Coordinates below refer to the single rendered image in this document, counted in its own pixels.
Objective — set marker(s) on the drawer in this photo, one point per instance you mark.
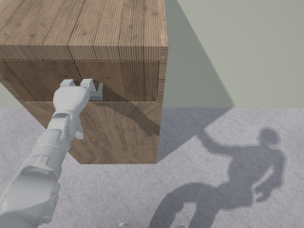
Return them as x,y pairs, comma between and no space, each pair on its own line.
36,80

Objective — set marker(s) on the robot left hand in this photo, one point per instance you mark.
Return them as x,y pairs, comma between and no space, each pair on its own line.
73,98

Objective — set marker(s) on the left robot forearm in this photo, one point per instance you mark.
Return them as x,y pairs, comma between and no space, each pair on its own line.
47,156

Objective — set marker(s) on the robot left upper arm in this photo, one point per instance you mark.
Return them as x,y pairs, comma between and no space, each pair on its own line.
30,202

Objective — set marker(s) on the cabinet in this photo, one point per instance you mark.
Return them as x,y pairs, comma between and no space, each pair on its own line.
133,30

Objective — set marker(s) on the handle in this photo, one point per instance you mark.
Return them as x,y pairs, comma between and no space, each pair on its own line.
97,95

